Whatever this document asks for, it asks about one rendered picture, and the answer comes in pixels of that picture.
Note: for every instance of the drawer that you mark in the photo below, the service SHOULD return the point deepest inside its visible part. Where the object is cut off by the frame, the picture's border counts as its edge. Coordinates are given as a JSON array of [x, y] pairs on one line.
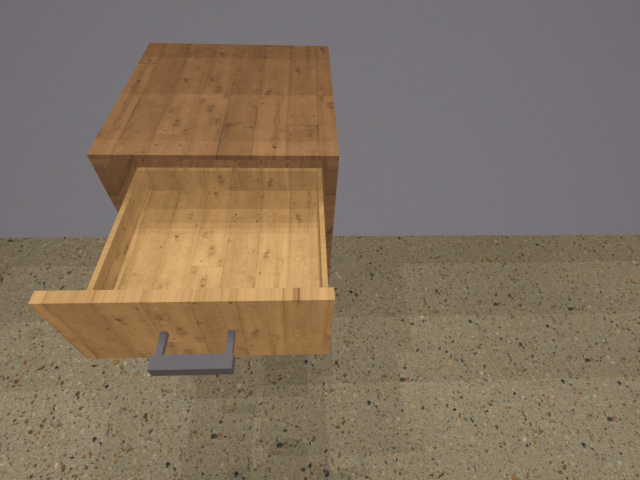
[[200, 251]]

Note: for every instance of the cabinet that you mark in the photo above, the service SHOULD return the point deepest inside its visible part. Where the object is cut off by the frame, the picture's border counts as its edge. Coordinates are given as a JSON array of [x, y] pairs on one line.
[[223, 106]]

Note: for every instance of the handle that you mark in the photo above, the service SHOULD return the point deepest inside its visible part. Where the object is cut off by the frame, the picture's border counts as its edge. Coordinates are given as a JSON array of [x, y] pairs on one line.
[[191, 364]]

